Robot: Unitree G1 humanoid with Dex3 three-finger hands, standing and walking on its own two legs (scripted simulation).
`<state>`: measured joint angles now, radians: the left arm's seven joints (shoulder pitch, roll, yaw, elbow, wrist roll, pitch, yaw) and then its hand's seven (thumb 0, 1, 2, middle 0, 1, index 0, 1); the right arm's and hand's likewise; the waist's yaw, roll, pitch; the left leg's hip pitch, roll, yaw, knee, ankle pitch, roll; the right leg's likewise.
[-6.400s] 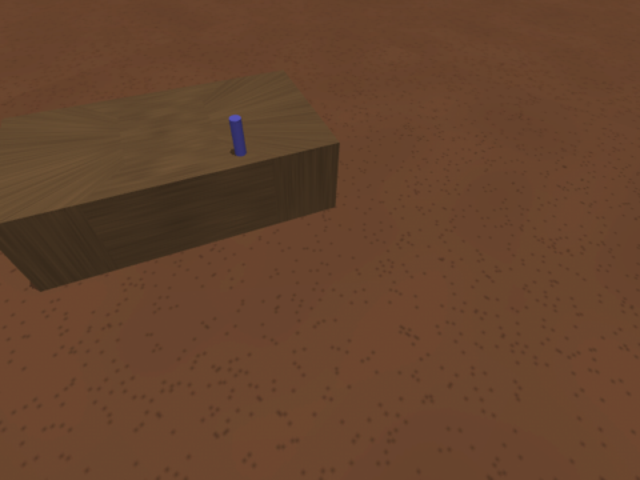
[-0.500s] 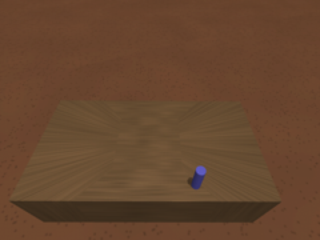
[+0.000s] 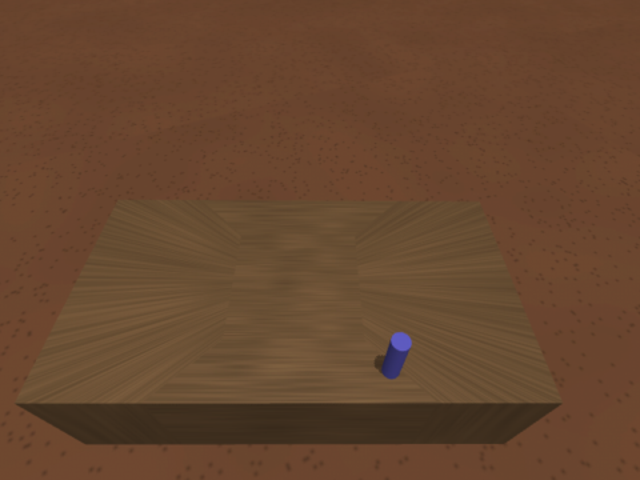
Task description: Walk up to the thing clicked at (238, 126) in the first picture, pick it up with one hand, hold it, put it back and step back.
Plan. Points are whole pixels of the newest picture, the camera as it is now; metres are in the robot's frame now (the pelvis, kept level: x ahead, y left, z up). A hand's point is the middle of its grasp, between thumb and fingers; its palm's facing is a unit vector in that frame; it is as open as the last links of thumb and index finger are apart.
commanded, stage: stand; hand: right
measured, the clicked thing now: (395, 356) +0.43 -0.17 -0.35
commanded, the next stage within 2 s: go down in 0.60 s
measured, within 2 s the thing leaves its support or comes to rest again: neither
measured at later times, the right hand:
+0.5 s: hand out of the picture +0.08 -0.25 -0.16, palm faces -0.03 +0.94 -0.33, open 7.4 cm
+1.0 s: hand (503, 479) +0.16 -0.25 -0.15, palm faces +0.04 +0.94 -0.33, open 12.4 cm
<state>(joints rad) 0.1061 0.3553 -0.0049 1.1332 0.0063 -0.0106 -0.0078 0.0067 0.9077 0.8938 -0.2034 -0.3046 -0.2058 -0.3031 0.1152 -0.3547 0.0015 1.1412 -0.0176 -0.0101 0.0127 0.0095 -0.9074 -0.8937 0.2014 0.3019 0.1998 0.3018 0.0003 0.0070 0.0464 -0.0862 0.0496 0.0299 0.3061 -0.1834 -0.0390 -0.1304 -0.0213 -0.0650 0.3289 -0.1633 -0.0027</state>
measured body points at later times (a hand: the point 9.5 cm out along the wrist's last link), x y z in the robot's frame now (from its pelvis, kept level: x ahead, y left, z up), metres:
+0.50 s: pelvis +0.01 +0.00 +0.00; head +0.01 +0.00 +0.45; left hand +0.08 +0.31 -0.13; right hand +0.08 -0.30 -0.13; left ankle -0.01 +0.14 -0.75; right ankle +0.01 -0.11 -0.75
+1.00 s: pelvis -0.01 +0.01 -0.01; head +0.04 +0.00 +0.43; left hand +0.09 +0.27 -0.13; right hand +0.16 -0.30 -0.13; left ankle -0.01 +0.14 -0.75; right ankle +0.01 -0.11 -0.75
